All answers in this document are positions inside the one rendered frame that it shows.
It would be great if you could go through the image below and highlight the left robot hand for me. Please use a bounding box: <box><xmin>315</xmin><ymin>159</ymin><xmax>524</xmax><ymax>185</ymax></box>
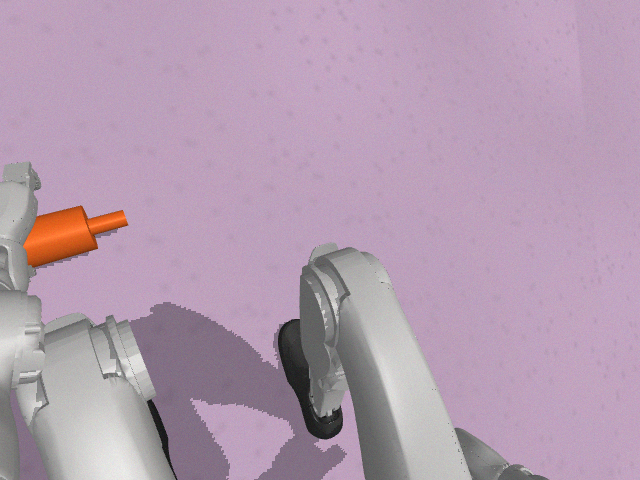
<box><xmin>0</xmin><ymin>161</ymin><xmax>41</xmax><ymax>282</ymax></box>

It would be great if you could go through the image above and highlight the right robot arm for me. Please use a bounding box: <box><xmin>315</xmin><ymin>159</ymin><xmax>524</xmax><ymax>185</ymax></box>
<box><xmin>498</xmin><ymin>464</ymin><xmax>549</xmax><ymax>480</ymax></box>

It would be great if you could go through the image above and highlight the bottle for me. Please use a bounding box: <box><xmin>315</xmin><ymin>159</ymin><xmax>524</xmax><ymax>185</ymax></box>
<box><xmin>23</xmin><ymin>206</ymin><xmax>128</xmax><ymax>268</ymax></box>

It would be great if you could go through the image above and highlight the right robot hand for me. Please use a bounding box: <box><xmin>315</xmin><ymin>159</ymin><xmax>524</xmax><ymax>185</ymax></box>
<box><xmin>454</xmin><ymin>428</ymin><xmax>511</xmax><ymax>480</ymax></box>

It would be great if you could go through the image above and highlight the right robot foot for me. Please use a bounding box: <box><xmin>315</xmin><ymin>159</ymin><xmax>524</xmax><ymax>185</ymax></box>
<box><xmin>278</xmin><ymin>319</ymin><xmax>343</xmax><ymax>439</ymax></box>

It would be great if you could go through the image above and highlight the left robot arm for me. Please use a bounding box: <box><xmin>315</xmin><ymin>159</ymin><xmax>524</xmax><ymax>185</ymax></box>
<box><xmin>0</xmin><ymin>238</ymin><xmax>45</xmax><ymax>480</ymax></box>

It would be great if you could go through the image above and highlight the left robot foot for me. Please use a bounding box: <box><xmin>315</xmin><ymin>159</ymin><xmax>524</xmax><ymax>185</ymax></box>
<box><xmin>147</xmin><ymin>400</ymin><xmax>178</xmax><ymax>480</ymax></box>

